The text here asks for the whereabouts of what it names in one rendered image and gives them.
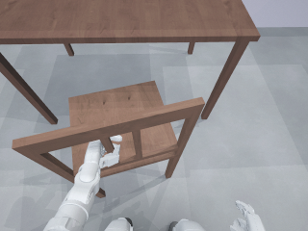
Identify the robot left hand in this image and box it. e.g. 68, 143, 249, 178
84, 135, 122, 168

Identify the left robot forearm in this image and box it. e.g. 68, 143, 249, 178
43, 163, 101, 231

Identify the robot right foot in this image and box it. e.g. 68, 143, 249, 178
168, 221, 178, 231

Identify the table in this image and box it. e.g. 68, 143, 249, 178
0, 0, 261, 125

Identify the left robot thigh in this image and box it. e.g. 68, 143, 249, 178
105, 219, 133, 231

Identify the chair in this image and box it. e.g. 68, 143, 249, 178
12, 81, 206, 198

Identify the robot right hand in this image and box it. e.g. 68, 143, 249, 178
230, 200, 266, 231

